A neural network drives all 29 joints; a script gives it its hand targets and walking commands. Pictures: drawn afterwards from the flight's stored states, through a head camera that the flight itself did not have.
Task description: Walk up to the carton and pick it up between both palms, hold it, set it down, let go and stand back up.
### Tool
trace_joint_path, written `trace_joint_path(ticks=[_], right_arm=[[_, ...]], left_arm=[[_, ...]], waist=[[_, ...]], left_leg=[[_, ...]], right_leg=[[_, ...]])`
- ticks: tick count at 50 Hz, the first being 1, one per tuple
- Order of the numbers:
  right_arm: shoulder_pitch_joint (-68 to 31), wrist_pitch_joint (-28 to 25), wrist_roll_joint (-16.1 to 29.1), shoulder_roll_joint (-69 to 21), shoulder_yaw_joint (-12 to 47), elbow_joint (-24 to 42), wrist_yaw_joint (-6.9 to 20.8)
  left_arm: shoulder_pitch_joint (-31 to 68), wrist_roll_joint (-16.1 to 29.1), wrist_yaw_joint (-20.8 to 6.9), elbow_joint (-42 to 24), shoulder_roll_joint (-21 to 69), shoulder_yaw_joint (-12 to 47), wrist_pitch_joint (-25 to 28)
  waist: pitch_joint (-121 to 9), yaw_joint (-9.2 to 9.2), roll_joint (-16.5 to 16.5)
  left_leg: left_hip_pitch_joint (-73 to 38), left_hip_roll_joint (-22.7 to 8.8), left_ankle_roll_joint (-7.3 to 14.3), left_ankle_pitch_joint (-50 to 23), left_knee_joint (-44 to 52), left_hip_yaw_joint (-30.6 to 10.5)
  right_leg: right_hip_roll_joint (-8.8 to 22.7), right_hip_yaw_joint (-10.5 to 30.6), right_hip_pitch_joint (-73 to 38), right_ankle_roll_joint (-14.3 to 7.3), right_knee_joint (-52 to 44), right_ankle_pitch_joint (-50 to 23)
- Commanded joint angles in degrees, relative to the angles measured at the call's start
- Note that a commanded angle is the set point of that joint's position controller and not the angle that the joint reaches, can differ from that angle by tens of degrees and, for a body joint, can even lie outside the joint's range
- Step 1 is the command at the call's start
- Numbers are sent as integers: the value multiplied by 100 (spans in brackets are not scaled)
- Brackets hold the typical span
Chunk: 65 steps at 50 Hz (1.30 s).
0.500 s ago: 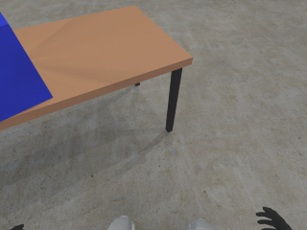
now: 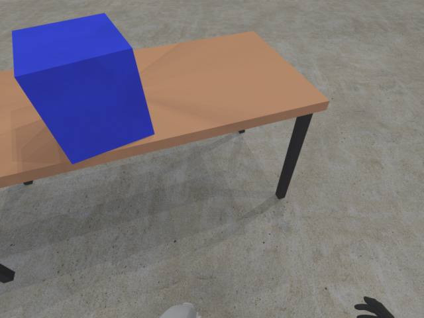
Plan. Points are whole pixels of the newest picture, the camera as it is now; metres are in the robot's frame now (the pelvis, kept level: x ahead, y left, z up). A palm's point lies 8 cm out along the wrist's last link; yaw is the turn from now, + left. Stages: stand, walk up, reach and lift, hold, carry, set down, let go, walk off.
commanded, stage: walk up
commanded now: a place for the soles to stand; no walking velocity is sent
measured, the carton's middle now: (88, 86) +0.75 +0.38 +0.05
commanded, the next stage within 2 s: none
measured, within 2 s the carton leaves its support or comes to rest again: neither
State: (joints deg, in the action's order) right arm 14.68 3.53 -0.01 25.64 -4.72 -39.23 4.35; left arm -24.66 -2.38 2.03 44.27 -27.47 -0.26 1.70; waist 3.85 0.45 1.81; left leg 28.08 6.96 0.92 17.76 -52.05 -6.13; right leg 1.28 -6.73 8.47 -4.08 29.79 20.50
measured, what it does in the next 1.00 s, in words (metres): steps on the spot: left foot, then right foot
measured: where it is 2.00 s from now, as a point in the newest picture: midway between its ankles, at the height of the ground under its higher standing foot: outside the picture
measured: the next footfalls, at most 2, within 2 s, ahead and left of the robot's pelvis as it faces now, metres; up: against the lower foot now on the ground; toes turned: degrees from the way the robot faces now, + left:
left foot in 0.20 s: +0.16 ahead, +0.17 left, +0.00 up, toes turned +2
right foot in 0.60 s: +0.17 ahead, -0.13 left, +0.00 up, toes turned +8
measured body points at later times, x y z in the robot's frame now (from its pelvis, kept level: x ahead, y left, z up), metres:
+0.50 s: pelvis +0.07 +0.03 -0.02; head +0.09 +0.08 +0.42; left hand +0.07 +0.35 -0.16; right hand +0.18 -0.31 -0.08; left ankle +0.12 +0.16 -0.74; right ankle +0.10 -0.11 -0.70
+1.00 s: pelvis +0.10 -0.02 -0.03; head +0.12 -0.01 +0.42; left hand +0.10 +0.32 -0.14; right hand +0.25 -0.32 -0.13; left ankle +0.10 +0.12 -0.74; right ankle +0.13 -0.13 -0.74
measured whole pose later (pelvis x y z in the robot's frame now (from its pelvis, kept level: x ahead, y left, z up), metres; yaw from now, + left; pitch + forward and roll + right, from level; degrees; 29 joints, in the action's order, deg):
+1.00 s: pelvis +0.10 -0.02 -0.03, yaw +14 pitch -2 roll +1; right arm 17.5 -2.7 0.0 24.8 -1.8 -46.1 -1.4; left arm -14.7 -0.5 -2.1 44.3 -25.7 -0.3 -1.0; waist 5.2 0.7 -2.0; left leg 22.1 3.0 0.7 19.3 -42.9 -3.5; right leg 4.5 -4.0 20.3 -0.6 45.2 23.5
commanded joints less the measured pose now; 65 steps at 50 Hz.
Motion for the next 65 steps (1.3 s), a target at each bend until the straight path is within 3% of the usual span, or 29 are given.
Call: trace_joint_path(ticks=[1,3,5,9,10,11,12,13,15,18,22,26,29,30,31,32,33,35,39,42,43,44,45,48,50,52,56,59,65], right_arm=[[388,-345,63,1103,-245,43,-45],[36,-399,29,1097,-223,136,-127],[263,-496,26,952,-169,11,-186],[1355,-719,-59,1213,-321,-655,-489],[1643,-715,-80,1416,-438,-654,-583],[2029,-729,-77,1883,-522,-750,-697],[1476,-736,-51,2202,-516,-535,-730],[1176,-710,17,2138,-538,-456,-742],[577,-751,-61,1738,-368,-381,-722],[719,-795,-69,1376,-205,-445,-669],[641,-728,-139,1422,-249,-392,-693],[297,-657,-146,1418,-207,-190,-700],[-139,-527,-98,1195,-103,-10,-682],[-45,-506,-7,881,-18,27,-698],[143,-530,9,566,70,15,-725],[94,-487,17,1010,-70,-46,-771],[200,-507,14,1275,-162,-146,-783],[647,-568,61,1106,-122,-401,-744],[533,-705,56,657,33,-466,-632],[1086,-807,-50,809,-49,-623,-708],[902,-808,-138,1071,-93,-532,-736],[505,-820,-170,1435,-90,-387,-743],[399,-801,-110,1617,-159,-404,-709],[-345,-698,-86,1208,24,-337,-684],[-264,-652,34,707,140,-335,-613],[90,-618,41,935,39,-568,-633],[314,-770,-70,1005,23,-666,-607],[-84,-745,-70,1175,17,-571,-627],[-33,-708,-51,905,114,-718,-603]], left_arm=[[406,-84,-247,-600,-1223,-810,323],[105,-74,-358,-597,-1260,-795,238],[321,-78,-519,-637,-1300,-902,89],[464,-37,-541,-682,-713,-633,-128],[260,-19,-530,-610,-396,-495,-174],[386,-98,-522,-750,-200,-443,-224],[181,18,-503,-746,-666,-574,-365],[299,93,-456,-642,-1131,-697,-412],[-2,99,-491,-415,-1119,-771,-404],[-133,22,-493,-300,-859,-755,-383],[331,41,-417,-354,-748,-628,-331],[356,101,-315,-349,-692,-627,-239],[-118,33,-277,-178,-797,-722,-147],[-136,-21,-240,-122,-1018,-726,-113],[168,-64,-222,-253,-1486,-754,-76],[603,3,-266,-478,-1608,-793,-79],[861,23,-293,-470,-1645,-764,-71],[1133,89,-295,-464,-1197,-688,-66],[609,95,-291,-341,-1112,-611,-87],[838,256,-323,-353,-891,-522,-182],[942,282,-306,-413,-648,-433,-213],[1094,342,-298,-482,-385,-373,-251],[1177,314,-233,-357,-778,-501,-270],[653,192,-256,-130,-696,-521,-97],[674,82,-234,-96,-1208,-584,34],[1435,111,-276,-246,-1303,-595,49],[1405,193,-284,-229,-864,-455,-28],[1397,250,-266,-156,-762,-438,-119],[1549,192,-281,-149,-1000,-492,-71]], waist=[[245,194,-1227],[457,436,-1307],[187,259,-1872],[-433,-253,-547],[-276,-413,-176],[-272,-558,766],[-210,-271,721],[324,-153,331],[294,157,331],[-313,14,771],[-383,-177,992],[-235,-18,1031],[-344,417,764],[-249,411,55],[40,295,-1199],[96,272,-1265],[323,141,-1159],[293,-67,-1002],[-134,214,-1197],[-748,-90,-967],[-716,-119,-248],[-514,28,779],[-403,-90,453],[-279,346,234],[-286,263,-859],[-101,-56,-546],[-420,-37,-590],[-409,100,51],[-377,-5,-368]], left_leg=[[736,-517,-70,-139,188,480],[970,-575,-117,13,609,668],[-55,-716,-273,-9,1229,924],[-2316,-549,-94,-836,2222,695],[-2672,-715,152,-141,2339,72],[-2860,-1566,431,1210,2804,-1533],[-1790,-2718,1127,3313,3989,-4647],[-995,-2700,1310,4139,4288,-4755],[-1009,-2135,1007,3039,3783,-3146],[-1258,-1531,880,794,3096,-1926],[-978,-1490,1157,453,2719,-1713],[-378,-1631,1314,-1111,2116,-1869],[710,-1331,832,-787,1554,-1480],[817,-837,545,-390,829,-1134],[1180,-124,232,597,-176,-385],[974,-208,116,1551,-956,286],[686,-379,79,1542,-1202,154],[462,-527,38,1138,-1036,385],[-197,-468,-7,880,874,929],[-1671,-466,214,-588,2020,432],[-2072,-977,458,-745,2267,-732],[-1589,-2198,1144,-693,2684,-2931],[-1004,-2555,1600,-454,2748,-3203],[-230,-1717,956,-1003,2037,-1698],[166,-531,245,-693,706,-289],[-411,-505,143,1026,382,472],[-1171,-816,377,-1789,1292,-266],[-553,-1285,749,-1222,1772,-1388],[-664,-682,287,-1278,1402,-193]], right_leg=[[1119,920,-568,-293,-1859,1441],[1222,991,-711,-583,-1763,1222],[1174,513,-141,-611,-1265,971],[833,-225,1006,-316,1133,-485],[653,-241,1892,-189,1887,446],[167,-100,2761,-36,3172,1425],[-4,815,2916,114,3951,1474],[239,1271,2737,137,4136,1222],[471,1207,2627,180,3784,787],[396,932,2295,325,3151,280],[350,750,2102,313,2451,562],[251,694,1512,230,1938,603],[130,728,137,66,797,-258],[443,1281,109,-87,12,95],[1714,2797,535,-438,-1102,692],[2500,3444,1047,-777,-1496,1349],[2489,3500,1432,-1061,-1420,1192],[1828,2039,1054,-912,-757,-396],[1261,1110,415,-808,287,-2113],[1155,801,976,-408,1446,-2100],[879,693,1726,-140,2087,-1316],[295,623,2281,268,2159,727],[318,895,1768,218,2334,1663],[295,884,643,91,651,209],[1424,1984,342,-334,-804,-72],[2101,2165,1007,-888,-828,-14],[955,664,1063,-172,446,-994],[502,690,804,25,647,33],[1115,861,655,-269,-97,-77]])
